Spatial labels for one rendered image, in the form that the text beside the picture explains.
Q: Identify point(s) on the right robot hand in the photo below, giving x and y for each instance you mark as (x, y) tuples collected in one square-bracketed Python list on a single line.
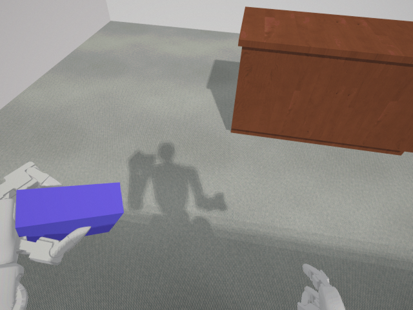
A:
[(327, 298)]

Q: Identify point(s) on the left robot hand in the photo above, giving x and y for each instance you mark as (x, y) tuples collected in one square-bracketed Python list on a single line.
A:
[(44, 250)]

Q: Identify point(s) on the sponge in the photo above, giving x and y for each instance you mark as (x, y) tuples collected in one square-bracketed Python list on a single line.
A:
[(55, 212)]

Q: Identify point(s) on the robot left forearm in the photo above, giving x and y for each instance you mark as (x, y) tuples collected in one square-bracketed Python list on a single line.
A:
[(13, 295)]

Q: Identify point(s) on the table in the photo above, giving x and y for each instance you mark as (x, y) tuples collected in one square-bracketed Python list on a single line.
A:
[(335, 80)]

